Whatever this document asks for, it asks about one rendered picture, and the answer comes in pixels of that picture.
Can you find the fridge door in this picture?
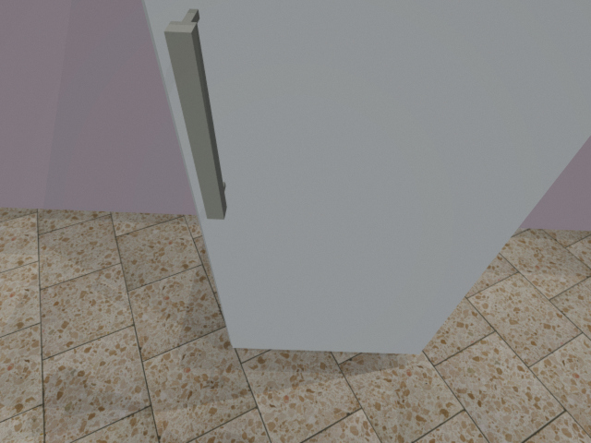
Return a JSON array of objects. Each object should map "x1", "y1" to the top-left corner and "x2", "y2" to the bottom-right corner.
[{"x1": 144, "y1": 0, "x2": 591, "y2": 354}]

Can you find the handle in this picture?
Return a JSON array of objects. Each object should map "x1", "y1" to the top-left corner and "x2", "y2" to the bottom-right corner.
[{"x1": 164, "y1": 9, "x2": 227, "y2": 220}]

